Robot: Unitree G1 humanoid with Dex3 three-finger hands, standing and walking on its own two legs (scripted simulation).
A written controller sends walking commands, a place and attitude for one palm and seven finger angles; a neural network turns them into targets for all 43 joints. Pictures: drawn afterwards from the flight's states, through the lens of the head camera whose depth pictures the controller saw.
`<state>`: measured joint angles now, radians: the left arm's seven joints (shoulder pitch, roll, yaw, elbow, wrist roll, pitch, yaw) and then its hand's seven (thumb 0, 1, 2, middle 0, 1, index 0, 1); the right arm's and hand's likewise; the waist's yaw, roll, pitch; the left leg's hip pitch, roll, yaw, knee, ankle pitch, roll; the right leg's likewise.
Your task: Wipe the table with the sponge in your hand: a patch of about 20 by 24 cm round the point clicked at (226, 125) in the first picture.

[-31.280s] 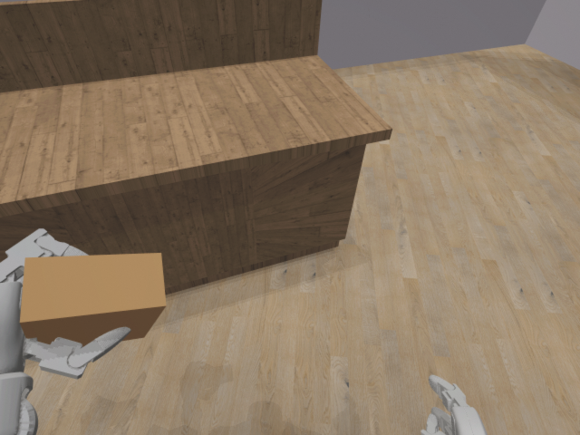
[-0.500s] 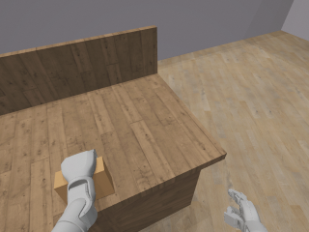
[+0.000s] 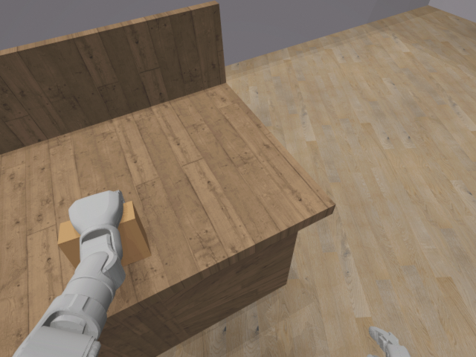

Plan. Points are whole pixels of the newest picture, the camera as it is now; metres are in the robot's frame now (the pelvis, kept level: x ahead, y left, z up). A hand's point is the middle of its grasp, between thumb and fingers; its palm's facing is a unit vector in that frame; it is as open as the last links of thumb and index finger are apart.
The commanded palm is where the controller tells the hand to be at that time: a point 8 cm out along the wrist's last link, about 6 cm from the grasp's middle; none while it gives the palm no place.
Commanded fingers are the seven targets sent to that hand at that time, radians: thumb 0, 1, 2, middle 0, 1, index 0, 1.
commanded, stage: wipe forward along the middle lane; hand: left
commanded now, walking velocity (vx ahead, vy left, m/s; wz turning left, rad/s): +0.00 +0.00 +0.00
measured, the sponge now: (111, 246) +0.33 +0.28 -0.04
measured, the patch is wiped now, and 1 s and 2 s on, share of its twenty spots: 1.00 1.00 1.00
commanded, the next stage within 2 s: slide back across to the first lane in 0.90 s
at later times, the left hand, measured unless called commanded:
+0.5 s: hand (102, 207) +0.39 +0.31 +0.00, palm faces -0.15 +0.03 -0.99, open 9.8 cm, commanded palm +0.38 +0.31 +0.02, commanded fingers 0.00 0.10 1.30 -1.20 -1.60 -1.20 -1.60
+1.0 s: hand (93, 187) +0.44 +0.35 +0.00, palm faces -0.16 +0.01 -0.99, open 9.8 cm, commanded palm +0.43 +0.34 +0.03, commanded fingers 0.00 0.10 1.30 -1.20 -1.60 -1.20 -1.60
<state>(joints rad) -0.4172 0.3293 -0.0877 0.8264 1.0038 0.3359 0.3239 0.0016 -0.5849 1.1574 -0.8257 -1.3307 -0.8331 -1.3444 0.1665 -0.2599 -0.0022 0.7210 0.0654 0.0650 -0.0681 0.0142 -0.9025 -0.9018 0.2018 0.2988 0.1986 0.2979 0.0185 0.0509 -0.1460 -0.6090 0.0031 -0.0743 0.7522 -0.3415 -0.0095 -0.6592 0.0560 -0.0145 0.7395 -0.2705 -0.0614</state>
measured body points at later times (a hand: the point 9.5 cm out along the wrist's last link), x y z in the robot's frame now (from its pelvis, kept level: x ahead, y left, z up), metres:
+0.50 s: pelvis -0.01 -0.02 -0.02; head +0.06 -0.04 +0.43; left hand +0.39 +0.30 +0.05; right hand +0.08 -0.28 -0.16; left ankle +0.02 +0.15 -0.71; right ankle +0.05 -0.08 -0.71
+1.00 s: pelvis -0.01 +0.01 -0.02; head +0.10 +0.01 +0.42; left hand +0.44 +0.34 +0.05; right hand +0.04 -0.26 -0.15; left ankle +0.02 +0.15 -0.71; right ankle +0.05 -0.08 -0.71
